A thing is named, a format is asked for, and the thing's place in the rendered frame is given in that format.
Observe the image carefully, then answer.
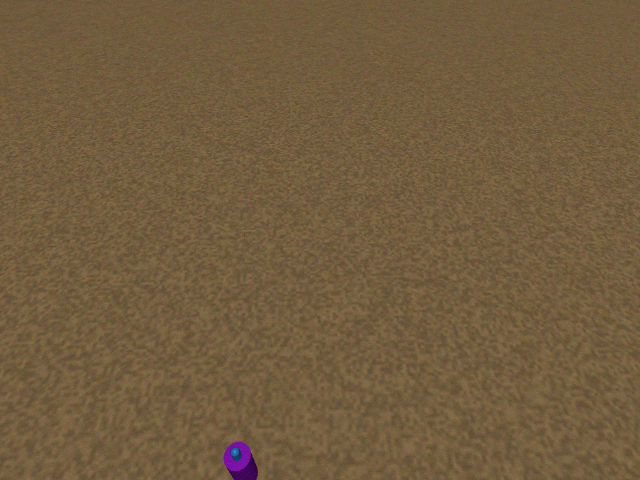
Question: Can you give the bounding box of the bottle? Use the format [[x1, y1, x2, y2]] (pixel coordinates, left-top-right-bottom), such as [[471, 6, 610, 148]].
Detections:
[[224, 442, 258, 480]]

